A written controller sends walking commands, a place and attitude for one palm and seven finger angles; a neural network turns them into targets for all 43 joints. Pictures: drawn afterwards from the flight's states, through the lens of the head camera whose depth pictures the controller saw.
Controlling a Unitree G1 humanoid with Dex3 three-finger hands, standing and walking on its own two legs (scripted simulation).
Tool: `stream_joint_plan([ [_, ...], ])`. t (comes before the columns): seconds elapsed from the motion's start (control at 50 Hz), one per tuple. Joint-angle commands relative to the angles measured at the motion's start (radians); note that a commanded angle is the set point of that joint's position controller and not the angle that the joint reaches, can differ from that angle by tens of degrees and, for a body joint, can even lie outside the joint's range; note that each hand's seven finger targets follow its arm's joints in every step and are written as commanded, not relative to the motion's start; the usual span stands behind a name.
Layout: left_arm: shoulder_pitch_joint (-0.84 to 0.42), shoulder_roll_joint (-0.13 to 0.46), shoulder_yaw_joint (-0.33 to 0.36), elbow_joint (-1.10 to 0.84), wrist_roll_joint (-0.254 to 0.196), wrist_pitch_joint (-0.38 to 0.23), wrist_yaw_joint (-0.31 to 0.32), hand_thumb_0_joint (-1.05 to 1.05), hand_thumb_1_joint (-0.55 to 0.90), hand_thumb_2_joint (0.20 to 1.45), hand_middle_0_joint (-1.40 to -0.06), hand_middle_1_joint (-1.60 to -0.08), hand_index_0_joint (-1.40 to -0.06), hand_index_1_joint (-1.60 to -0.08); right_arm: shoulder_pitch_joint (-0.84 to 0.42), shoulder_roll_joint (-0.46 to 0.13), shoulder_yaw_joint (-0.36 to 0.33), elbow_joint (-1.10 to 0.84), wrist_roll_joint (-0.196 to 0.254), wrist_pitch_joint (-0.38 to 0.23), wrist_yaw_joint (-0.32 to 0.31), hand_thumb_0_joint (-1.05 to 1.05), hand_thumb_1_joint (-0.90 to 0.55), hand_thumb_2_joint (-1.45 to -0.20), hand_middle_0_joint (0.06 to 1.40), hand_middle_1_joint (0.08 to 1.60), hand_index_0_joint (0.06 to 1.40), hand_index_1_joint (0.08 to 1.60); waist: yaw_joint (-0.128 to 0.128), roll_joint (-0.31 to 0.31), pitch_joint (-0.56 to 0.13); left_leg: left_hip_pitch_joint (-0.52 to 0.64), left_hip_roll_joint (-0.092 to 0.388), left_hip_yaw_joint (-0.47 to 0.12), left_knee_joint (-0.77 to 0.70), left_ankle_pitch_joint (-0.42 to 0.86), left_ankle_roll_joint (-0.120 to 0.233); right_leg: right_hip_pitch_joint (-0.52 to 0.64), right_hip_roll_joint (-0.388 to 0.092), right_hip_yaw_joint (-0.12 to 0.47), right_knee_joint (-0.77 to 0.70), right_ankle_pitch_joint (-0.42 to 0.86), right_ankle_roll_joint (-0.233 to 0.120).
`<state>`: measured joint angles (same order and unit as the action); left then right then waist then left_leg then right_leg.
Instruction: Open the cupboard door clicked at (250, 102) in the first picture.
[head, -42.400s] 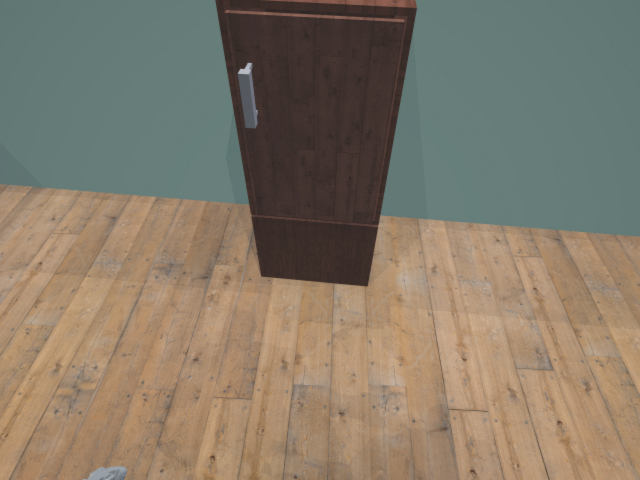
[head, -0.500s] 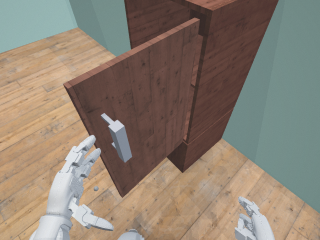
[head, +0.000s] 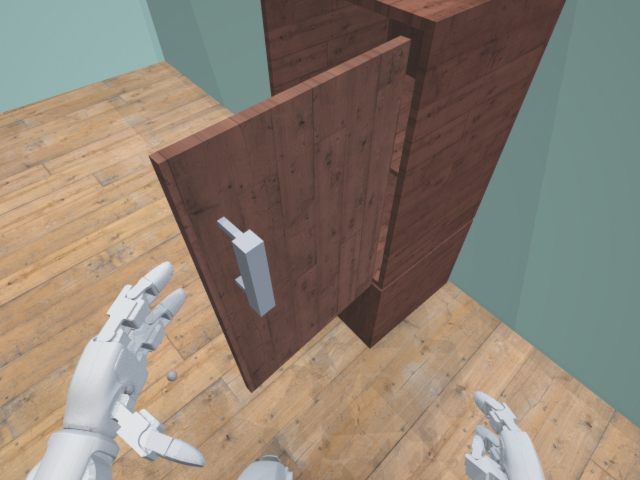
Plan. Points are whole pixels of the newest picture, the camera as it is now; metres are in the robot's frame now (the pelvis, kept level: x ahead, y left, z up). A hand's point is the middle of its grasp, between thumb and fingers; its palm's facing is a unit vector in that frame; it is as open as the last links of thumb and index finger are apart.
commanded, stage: draw the hand back to the body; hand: left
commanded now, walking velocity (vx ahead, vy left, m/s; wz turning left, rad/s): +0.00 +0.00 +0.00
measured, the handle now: (245, 266) +0.35 +0.12 +0.09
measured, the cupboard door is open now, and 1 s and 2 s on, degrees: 94 94 94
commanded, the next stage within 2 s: step back with the hand held close in 1.40 s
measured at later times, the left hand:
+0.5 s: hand (92, 357) +0.20 +0.22 +0.15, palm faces +0.21 -0.93 -0.29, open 15.1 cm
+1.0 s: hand (25, 278) +0.24 +0.27 +0.21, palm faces +0.40 -0.82 -0.40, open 9.3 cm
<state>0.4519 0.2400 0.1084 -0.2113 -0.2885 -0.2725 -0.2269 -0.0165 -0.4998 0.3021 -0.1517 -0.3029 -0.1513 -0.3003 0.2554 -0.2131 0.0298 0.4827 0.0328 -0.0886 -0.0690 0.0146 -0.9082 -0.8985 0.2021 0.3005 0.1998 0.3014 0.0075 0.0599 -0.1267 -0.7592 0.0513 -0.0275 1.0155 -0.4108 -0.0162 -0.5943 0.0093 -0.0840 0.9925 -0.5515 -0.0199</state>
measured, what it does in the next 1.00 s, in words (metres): rises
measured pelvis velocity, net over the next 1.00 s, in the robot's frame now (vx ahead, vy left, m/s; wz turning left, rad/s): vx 0.04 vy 0.01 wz -0.03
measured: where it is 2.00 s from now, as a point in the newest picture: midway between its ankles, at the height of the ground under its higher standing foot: outside the picture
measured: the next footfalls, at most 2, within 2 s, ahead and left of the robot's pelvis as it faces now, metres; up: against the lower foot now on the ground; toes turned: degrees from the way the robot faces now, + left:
none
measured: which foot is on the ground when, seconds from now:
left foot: down 0.00-1.00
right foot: down 0.00-1.00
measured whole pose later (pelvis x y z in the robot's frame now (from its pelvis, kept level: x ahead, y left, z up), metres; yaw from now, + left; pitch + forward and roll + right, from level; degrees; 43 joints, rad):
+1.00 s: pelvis +0.04 +0.01 +0.07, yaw -2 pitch -2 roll +0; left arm 0.48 0.35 0.31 -0.40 -0.07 -0.04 0.12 0.00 0.56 0.76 -0.20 -0.30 -0.20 -0.30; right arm 0.19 -0.22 0.04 0.61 0.00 -0.08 -0.09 0.01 -0.91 -0.90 0.20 0.30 0.20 0.30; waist 0.07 0.05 0.00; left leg -0.18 0.01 0.05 0.44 -0.23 0.01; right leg -0.03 -0.02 -0.02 0.39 -0.32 0.01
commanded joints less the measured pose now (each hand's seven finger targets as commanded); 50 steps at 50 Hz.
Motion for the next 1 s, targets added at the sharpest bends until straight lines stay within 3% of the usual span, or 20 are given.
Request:
stream_joint_plan([
  [0.0,-0.011,0.121,0.117,-0.21,-0.029,-0.012,0.012,0.0,-0.5,0.3,-0.15,-0.3,-0.15,-0.3,-0.09,-0.118,-0.047,-0.178,0.009,-0.065,-0.011,0.0,-0.9,-0.9,0.2,0.3,0.2,0.3,0.005,-0.027,-0.099,0.227,-0.048,-0.005,-0.191,0.106,0.037,0.008,0.024,0.053,-0.255,0.219,0.017],
  [0.04,-0.025,0.131,0.132,-0.207,-0.038,0.01,0.002,0.0,-0.5,0.3,-0.15,-0.3,-0.15,-0.3,-0.09,-0.123,-0.044,-0.175,0.011,-0.068,-0.015,0.0,-0.9,-0.9,0.2,0.3,0.2,0.3,0.0,-0.042,-0.079,0.239,-0.047,-0.006,-0.204,0.104,0.037,0.011,0.024,0.053,-0.274,0.221,0.02],
  [0.08,-0.002,0.144,0.155,-0.219,-0.051,0.019,-0.007,0.0,-0.5,0.3,-0.15,-0.3,-0.15,-0.3,-0.097,-0.125,-0.042,-0.175,0.013,-0.077,-0.015,0.0,-0.9,-0.9,0.2,0.3,0.2,0.3,0.011,-0.04,-0.081,0.25,-0.048,-0.008,-0.217,0.113,0.038,0.035,0.027,0.054,-0.286,0.227,0.019],
  [0.14,-0.004,0.136,0.141,-0.271,-0.056,0.02,-0.02,0.0,-0.5,0.3,-0.15,-0.3,-0.15,-0.3,-0.09,-0.124,-0.038,-0.174,0.017,-0.096,-0.013,0.0,-0.9,-0.9,0.2,0.3,0.2,0.3,0.009,0.008,-0.083,0.299,-0.048,-0.011,-0.242,0.133,0.037,0.038,0.03,0.032,-0.286,0.263,0.015],
  [0.2,-0.013,0.157,0.161,-0.298,-0.06,0.023,-0.023,0.0,-0.5,0.3,-0.15,-0.3,-0.15,-0.3,-0.091,-0.129,-0.038,-0.166,0.017,-0.114,-0.012,0.0,-0.9,-0.9,0.2,0.3,0.2,0.3,0.009,-0.006,-0.074,0.316,-0.049,-0.016,-0.257,0.137,0.037,0.054,0.032,0.028,-0.298,0.267,0.014],
  [0.3,-0.027,0.173,0.182,-0.327,-0.06,0.057,-0.03,0.0,-0.325,0.375,-0.156,-0.3,-0.156,-0.3,-0.095,-0.134,-0.036,-0.158,0.022,-0.132,-0.013,0.0,-0.9,-0.9,0.2,0.3,0.2,0.3,0.012,0.011,-0.053,0.354,-0.047,-0.021,-0.291,0.131,0.037,0.068,0.032,0.014,-0.32,0.266,0.014],
  [0.32,-0.063,0.303,0.208,-0.416,0.1,0.071,0.124,0.0,-0.29,0.39,-0.158,-0.3,-0.158,-0.3,-0.125,-0.125,-0.031,-0.162,0.004,-0.119,-0.041,0.0,-0.9,-0.9,0.2,0.3,0.2,0.3,0.062,0.008,-0.051,0.375,-0.049,0.003,-0.336,0.106,0.039,0.086,0.006,0.083,-0.415,0.238,-0.001],
  [0.34,0.011,0.212,0.166,-0.379,0.116,0.101,0.195,0.0,-0.255,0.405,-0.159,-0.3,-0.159,-0.3,-0.114,-0.106,-0.021,-0.153,-0.001,-0.112,-0.053,0.0,-0.9,-0.9,0.2,0.3,0.2,0.3,0.034,0.001,0.002,0.4,-0.047,0.013,-0.351,0.094,0.039,0.078,-0.004,0.078,-0.449,0.21,0.0],
  [0.36,0.055,0.166,0.127,-0.352,0.144,0.128,0.237,0.0,-0.22,0.42,-0.16,-0.3,-0.16,-0.3,-0.108,-0.1,-0.016,-0.139,-0.003,-0.101,-0.054,0.0,-0.9,-0.9,0.2,0.3,0.2,0.3,0.03,0.002,0.041,0.414,-0.042,0.013,-0.367,0.083,0.039,0.09,-0.007,0.065,-0.463,0.194,0.003],
  [0.38,0.042,0.186,0.14,-0.366,0.164,0.14,0.268,0.0,-0.185,0.435,-0.161,-0.3,-0.161,-0.3,-0.117,-0.107,-0.019,-0.133,-0.004,-0.096,-0.056,0.0,-0.9,-0.9,0.2,0.3,0.2,0.3,0.031,-0.038,0.036,0.429,-0.04,0.014,-0.378,0.091,0.042,0.116,-0.006,0.064,-0.492,0.19,0.005],
  [0.44,0.0,0.21,0.154,-0.384,0.207,0.152,0.326,0.0,-0.08,0.48,-0.165,-0.3,-0.165,-0.3,-0.134,-0.113,-0.014,-0.112,-0.017,-0.081,-0.064,0.0,-0.9,-0.9,0.2,0.3,0.2,0.3,0.028,-0.003,0.04,0.503,-0.039,0.022,-0.427,0.128,0.044,0.166,-0.011,0.056,-0.526,0.231,0.007],
  [0.5,-0.016,0.218,0.163,-0.38,0.225,0.158,0.353,0.0,0.025,0.525,-0.169,-0.3,-0.169,-0.3,-0.152,-0.114,-0.009,-0.095,-0.024,-0.081,-0.065,0.0,-0.9,-0.9,0.2,0.3,0.2,0.3,0.032,-0.006,0.045,0.556,-0.036,0.019,-0.487,0.162,0.045,0.235,-0.012,0.049,-0.559,0.269,0.007],
  [0.54,-0.019,0.227,0.181,-0.386,0.233,0.159,0.364,0.0,0.095,0.555,-0.171,-0.3,-0.171,-0.3,-0.153,-0.114,-0.012,-0.082,-0.028,-0.082,-0.064,0.0,-0.9,-0.9,0.2,0.3,0.2,0.3,0.037,-0.002,0.024,0.605,-0.033,0.022,-0.515,0.221,0.046,0.28,-0.01,0.044,-0.569,0.332,0.006],
  [0.6,-0.002,0.211,0.175,-0.385,0.235,0.164,0.366,0.0,0.2,0.6,-0.175,-0.3,-0.175,-0.3,-0.167,-0.116,-0.013,-0.07,-0.028,-0.081,-0.054,0.0,-0.9,-0.9,0.2,0.3,0.2,0.3,0.039,-0.002,0.04,0.638,-0.03,0.024,-0.554,0.281,0.043,0.334,-0.008,0.042,-0.59,0.39,0.006],
  [0.68,-0.005,0.233,0.213,-0.378,0.237,0.167,0.37,0.0,0.34,0.66,-0.18,-0.3,-0.18,-0.3,-0.17,-0.122,-0.018,-0.052,-0.031,-0.074,-0.043,0.0,-0.9,-0.9,0.2,0.3,0.2,0.3,0.046,-0.006,0.046,0.663,-0.027,0.028,-0.592,0.344,0.038,0.4,-0.007,0.037,-0.613,0.441,0.003],
  [0.86,-0.022,0.268,0.302,-0.399,0.23,0.164,0.367,0.0,0.655,0.795,-0.191,-0.3,-0.191,-0.3,-0.179,-0.115,-0.033,-0.038,-0.035,-0.049,-0.028,0.0,-0.9,-0.9,0.2,0.3,0.2,0.3,0.058,0.008,0.03,0.729,-0.025,0.05,-0.612,0.479,0.036,0.453,-0.003,0.041,-0.64,0.562,0.009],
  [0.88,-0.02,0.276,0.315,-0.386,0.228,0.166,0.368,0.0,0.69,0.81,-0.192,-0.3,-0.192,-0.3,-0.179,-0.118,-0.035,-0.037,-0.036,-0.045,-0.026,0.0,-0.9,-0.9,0.2,0.3,0.2,0.3,0.06,-0.02,0.029,0.723,-0.027,0.052,-0.61,0.484,0.037,0.468,-0.004,0.04,-0.645,0.576,0.008],
  [0.94,-0.058,0.284,0.331,-0.399,0.224,0.164,0.366,0.0,0.795,0.855,-0.196,-0.3,-0.196,-0.3,-0.184,-0.116,-0.039,-0.033,-0.034,-0.039,-0.026,0.0,-0.9,-0.9,0.2,0.3,0.2,0.3,0.057,0.009,0.032,0.741,-0.027,0.059,-0.611,0.483,0.038,0.456,-0.004,0.045,-0.653,0.581,0.012],
  [0.98,-0.067,0.298,0.351,-0.38,0.221,0.164,0.368,0.0,0.865,0.885,-0.199,-0.3,-0.199,-0.3,-0.188,-0.118,-0.041,-0.03,-0.033,-0.035,-0.026,0.0,-0.9,-0.9,0.2,0.3,0.2,0.3,0.06,-0.017,0.044,0.732,-0.029,0.061,-0.613,0.477,0.039,0.469,-0.005,0.045,-0.66,0.59,0.011],
])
